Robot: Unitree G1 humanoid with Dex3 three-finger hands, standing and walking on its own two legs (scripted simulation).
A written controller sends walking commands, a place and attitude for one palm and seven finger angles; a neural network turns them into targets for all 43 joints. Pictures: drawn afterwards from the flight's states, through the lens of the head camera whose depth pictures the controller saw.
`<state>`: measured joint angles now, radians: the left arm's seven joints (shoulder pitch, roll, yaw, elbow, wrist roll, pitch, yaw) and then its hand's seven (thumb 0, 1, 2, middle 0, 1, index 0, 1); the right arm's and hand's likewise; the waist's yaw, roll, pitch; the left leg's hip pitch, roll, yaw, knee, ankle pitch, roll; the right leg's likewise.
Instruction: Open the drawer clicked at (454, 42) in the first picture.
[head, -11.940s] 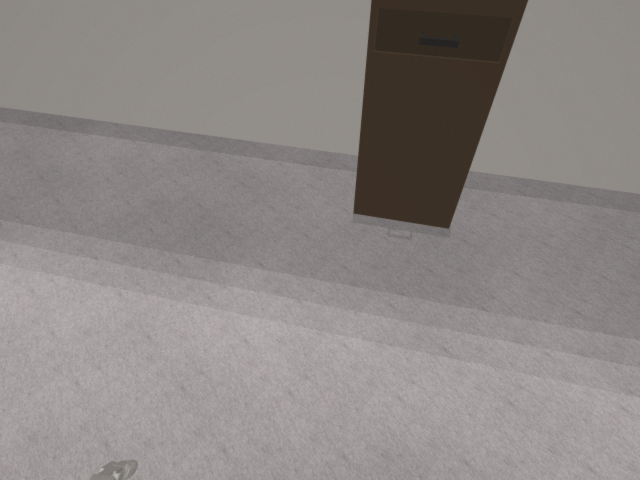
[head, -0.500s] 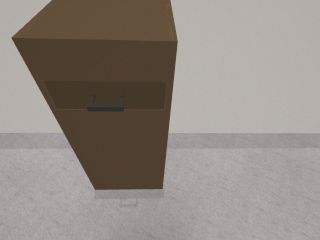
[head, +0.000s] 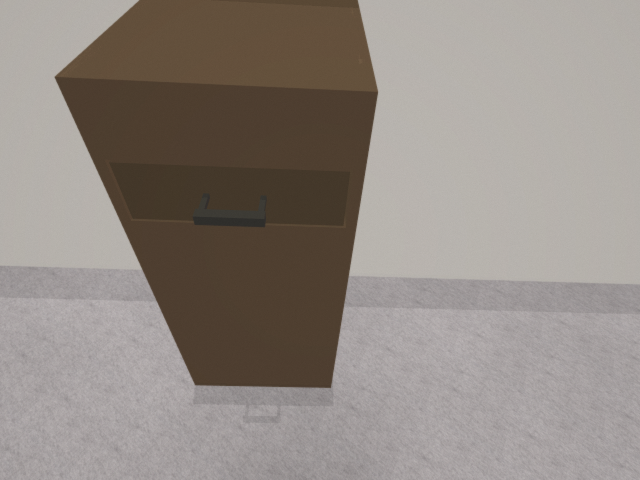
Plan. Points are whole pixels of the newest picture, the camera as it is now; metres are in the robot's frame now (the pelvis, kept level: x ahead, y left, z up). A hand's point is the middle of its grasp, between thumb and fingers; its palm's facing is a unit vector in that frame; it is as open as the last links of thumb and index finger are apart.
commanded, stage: raise the hand with hooked fingers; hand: left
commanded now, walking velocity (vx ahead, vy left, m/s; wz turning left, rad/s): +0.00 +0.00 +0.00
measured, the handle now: (232, 209) +0.52 +0.18 +0.03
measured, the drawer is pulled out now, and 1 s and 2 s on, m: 0.00 0.00 0.00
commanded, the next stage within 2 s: move the hooked fingers above the handle in 2.00 s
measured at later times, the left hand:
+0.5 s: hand (179, 451) +0.17 +0.19 -0.06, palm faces -0.02 -0.30 -0.95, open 8.4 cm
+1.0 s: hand (163, 337) +0.28 +0.22 +0.03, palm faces +0.03 -0.13 -0.99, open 11.4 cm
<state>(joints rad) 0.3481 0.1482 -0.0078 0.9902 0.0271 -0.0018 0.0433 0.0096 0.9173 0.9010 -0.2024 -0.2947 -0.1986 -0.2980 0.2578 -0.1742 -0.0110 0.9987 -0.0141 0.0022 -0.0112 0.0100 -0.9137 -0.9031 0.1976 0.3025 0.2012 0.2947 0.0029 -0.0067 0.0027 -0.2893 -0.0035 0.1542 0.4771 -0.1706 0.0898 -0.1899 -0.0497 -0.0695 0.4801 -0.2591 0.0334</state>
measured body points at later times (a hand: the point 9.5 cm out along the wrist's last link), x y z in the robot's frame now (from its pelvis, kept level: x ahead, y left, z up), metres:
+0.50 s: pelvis -0.02 -0.02 -0.03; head -0.03 -0.04 +0.42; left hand +0.17 +0.20 -0.01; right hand +0.20 -0.24 -0.10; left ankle +0.06 +0.06 -0.73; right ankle +0.02 -0.11 -0.74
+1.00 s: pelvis +0.06 +0.00 -0.01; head +0.08 -0.03 +0.43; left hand +0.27 +0.23 +0.08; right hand +0.27 -0.20 -0.12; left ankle +0.06 +0.05 -0.74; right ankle +0.02 -0.11 -0.74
